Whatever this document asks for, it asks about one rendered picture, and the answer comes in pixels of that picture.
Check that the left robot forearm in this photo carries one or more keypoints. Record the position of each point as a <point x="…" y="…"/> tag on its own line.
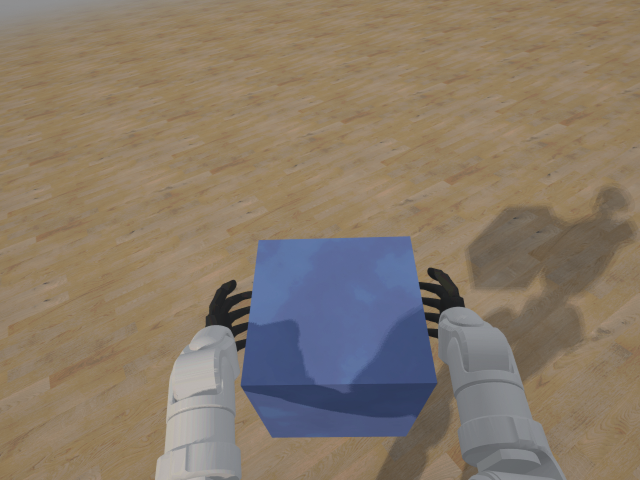
<point x="200" y="431"/>

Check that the carton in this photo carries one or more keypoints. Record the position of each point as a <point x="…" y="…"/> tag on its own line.
<point x="337" y="342"/>

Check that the robot left hand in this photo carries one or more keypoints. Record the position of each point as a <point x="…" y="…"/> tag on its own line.
<point x="220" y="306"/>

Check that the robot right hand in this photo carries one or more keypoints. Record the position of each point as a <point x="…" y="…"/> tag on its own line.
<point x="447" y="291"/>

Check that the right robot forearm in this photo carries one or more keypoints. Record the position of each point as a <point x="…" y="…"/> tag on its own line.
<point x="497" y="431"/>

